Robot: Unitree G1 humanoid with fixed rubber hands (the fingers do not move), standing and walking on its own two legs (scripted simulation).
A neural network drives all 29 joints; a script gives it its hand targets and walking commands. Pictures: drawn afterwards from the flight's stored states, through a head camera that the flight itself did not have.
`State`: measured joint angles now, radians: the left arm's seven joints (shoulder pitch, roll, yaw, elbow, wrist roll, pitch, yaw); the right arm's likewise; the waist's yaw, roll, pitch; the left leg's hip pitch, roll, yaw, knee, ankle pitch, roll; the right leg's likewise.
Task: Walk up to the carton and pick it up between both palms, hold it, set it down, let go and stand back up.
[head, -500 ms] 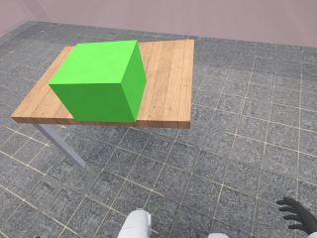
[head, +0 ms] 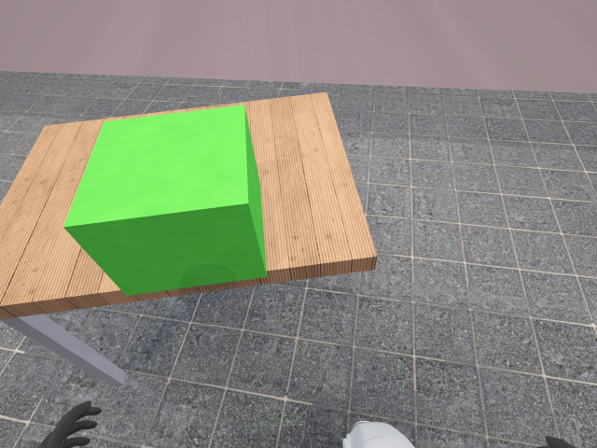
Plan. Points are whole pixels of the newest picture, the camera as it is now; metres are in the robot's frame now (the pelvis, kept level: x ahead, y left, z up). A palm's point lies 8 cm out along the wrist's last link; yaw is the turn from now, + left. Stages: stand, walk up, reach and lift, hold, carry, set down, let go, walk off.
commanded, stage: walk up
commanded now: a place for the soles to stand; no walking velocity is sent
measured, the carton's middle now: (185, 199) +0.57 +0.18 -0.02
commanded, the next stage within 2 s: none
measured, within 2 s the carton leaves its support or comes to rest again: neither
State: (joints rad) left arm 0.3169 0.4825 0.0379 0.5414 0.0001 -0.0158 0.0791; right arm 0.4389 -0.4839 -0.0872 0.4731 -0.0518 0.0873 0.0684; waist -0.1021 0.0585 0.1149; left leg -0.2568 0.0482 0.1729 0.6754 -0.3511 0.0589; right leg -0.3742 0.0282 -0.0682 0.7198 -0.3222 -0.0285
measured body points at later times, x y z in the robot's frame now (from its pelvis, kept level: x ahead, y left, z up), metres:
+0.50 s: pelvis +0.06 +0.17 -0.02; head +0.09 +0.16 +0.43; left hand +0.17 +0.53 -0.07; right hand +0.19 -0.16 -0.09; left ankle +0.13 +0.32 -0.72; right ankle +0.07 -0.02 -0.68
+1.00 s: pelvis +0.12 +0.21 +0.02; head +0.13 +0.21 +0.47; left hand +0.30 +0.52 -0.06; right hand +0.20 -0.11 -0.08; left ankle +0.13 +0.32 -0.72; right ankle +0.11 +0.09 -0.72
